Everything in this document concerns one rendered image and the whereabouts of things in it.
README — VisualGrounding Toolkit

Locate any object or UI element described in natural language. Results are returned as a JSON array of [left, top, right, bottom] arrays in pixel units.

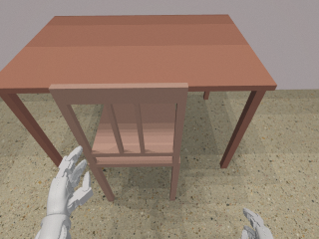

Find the table
[[0, 14, 277, 168]]

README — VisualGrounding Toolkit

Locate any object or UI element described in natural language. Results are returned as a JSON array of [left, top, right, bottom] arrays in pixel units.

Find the robot left hand
[[46, 145, 94, 218]]

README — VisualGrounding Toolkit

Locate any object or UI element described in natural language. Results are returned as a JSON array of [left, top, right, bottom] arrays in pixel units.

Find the robot right hand
[[239, 207, 274, 239]]

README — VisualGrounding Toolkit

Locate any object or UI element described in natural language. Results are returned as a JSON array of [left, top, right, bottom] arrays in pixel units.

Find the chair
[[48, 83, 188, 202]]

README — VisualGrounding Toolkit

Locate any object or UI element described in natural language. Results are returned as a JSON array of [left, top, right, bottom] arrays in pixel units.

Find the robot left forearm
[[34, 213, 72, 239]]

